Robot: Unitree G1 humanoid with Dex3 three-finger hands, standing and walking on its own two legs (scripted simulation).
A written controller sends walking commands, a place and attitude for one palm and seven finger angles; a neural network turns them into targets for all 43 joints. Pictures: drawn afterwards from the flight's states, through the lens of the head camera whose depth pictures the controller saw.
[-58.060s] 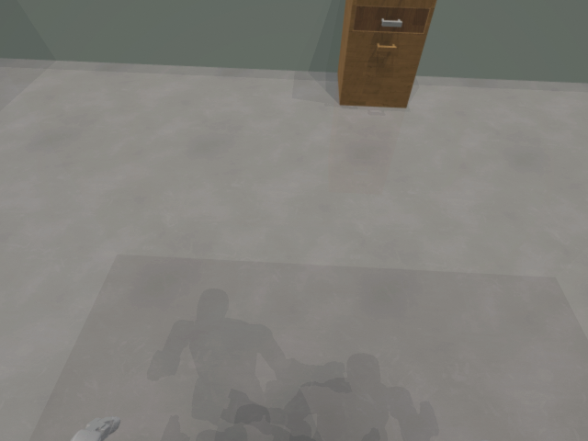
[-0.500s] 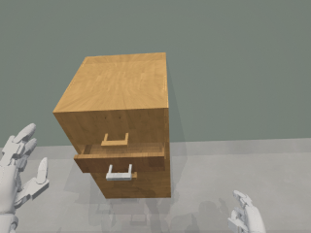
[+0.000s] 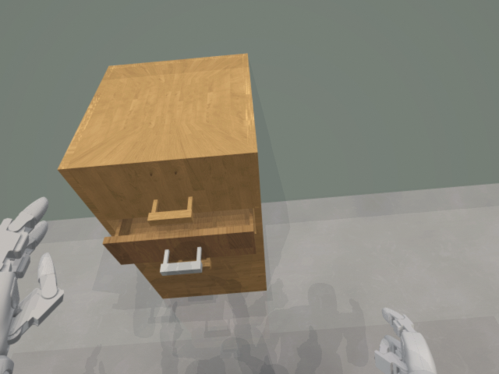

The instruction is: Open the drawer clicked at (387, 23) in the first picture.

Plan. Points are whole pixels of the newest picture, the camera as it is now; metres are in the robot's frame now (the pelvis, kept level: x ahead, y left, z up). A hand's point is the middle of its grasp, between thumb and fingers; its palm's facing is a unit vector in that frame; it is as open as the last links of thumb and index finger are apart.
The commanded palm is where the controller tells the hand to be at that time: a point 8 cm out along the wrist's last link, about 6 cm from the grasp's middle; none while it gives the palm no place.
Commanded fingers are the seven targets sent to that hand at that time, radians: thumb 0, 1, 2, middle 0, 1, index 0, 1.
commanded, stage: step back with the hand held close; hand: left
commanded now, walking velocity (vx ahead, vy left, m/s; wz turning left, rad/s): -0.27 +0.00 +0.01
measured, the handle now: (182, 260) +0.42 +0.22 -0.25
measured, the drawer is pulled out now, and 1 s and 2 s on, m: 0.07 0.07 0.07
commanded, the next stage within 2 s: stop stepping back and stand still in 1.34 s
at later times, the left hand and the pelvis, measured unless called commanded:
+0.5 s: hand out of the picture +0.13 +0.26 +0.15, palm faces +0.31 -0.83 -0.47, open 7.4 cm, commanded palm +0.07 +0.31 +0.17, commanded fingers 0.00 0.90 0.90 -0.20 -0.30 -0.20 -0.30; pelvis -0.06 +0.03 +0.00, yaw +0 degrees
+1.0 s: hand out of the picture +0.07 +0.26 +0.16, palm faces +0.33 -0.83 -0.45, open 7.4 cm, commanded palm +0.01 +0.32 +0.17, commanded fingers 0.00 0.90 0.90 -0.20 -0.30 -0.20 -0.30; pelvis -0.11 +0.03 -0.02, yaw +2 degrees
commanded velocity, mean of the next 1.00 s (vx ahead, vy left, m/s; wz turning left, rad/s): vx -0.34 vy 0.00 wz -0.02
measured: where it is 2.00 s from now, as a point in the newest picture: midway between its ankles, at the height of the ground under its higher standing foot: outside the picture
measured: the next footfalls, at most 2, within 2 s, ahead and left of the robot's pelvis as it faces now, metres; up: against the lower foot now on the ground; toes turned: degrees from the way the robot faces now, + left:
right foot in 0.62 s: -0.09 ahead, -0.08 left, +0.00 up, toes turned +7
right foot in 1.42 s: -0.31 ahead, -0.06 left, +0.00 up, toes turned -5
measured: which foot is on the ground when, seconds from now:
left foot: down 0.00-1.00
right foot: down 0.00-0.52, up 0.54-0.60, down 0.62-1.00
